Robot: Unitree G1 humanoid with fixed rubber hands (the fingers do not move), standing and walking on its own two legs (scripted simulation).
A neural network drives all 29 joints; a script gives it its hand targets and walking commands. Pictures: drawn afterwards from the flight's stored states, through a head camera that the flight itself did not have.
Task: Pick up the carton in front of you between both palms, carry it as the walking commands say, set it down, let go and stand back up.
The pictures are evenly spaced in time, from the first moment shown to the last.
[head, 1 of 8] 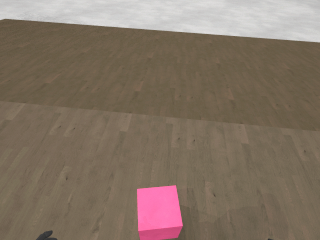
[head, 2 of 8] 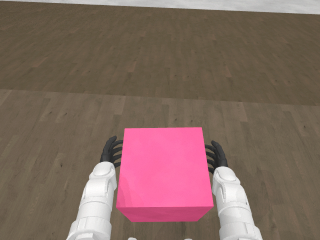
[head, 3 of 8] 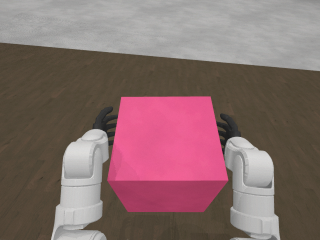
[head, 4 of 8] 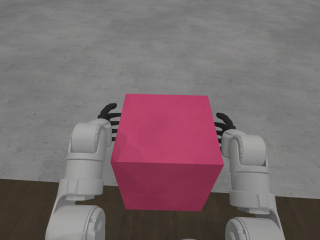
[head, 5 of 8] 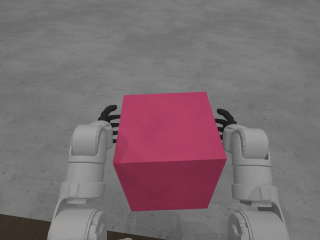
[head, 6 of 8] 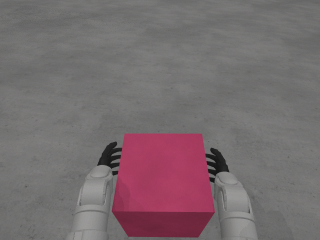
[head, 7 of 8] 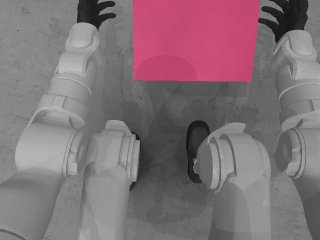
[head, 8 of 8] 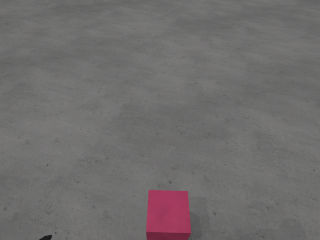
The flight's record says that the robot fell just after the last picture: no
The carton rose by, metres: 0.68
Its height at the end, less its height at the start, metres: -0.49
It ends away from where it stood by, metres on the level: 5.52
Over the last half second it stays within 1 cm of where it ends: yes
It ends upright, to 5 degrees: yes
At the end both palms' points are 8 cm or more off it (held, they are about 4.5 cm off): yes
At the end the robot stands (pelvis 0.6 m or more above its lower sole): yes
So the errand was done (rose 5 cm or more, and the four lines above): yes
